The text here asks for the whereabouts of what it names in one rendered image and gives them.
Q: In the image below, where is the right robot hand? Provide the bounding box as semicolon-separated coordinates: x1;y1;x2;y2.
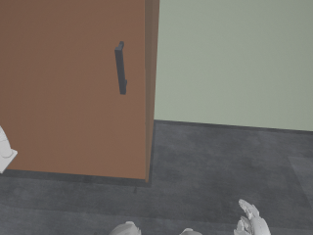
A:
234;199;271;235

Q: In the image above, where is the robot left thigh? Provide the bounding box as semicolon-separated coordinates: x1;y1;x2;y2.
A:
110;223;141;235

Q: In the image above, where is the handle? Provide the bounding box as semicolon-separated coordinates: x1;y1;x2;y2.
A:
114;41;127;95

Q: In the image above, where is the robot right shin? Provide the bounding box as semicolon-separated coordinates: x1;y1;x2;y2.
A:
181;228;194;234

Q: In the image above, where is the wardrobe door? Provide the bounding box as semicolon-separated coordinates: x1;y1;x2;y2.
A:
0;0;146;179

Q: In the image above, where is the left robot hand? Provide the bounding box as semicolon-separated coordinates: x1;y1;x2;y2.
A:
0;125;18;173

